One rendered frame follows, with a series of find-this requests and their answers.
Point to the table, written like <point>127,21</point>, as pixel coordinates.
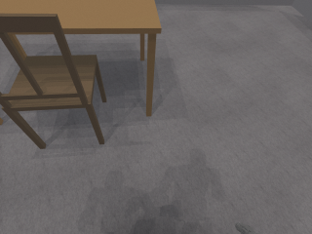
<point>97,17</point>

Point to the robot right hand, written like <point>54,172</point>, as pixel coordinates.
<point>245,229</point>

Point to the chair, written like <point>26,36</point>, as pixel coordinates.
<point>48,82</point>

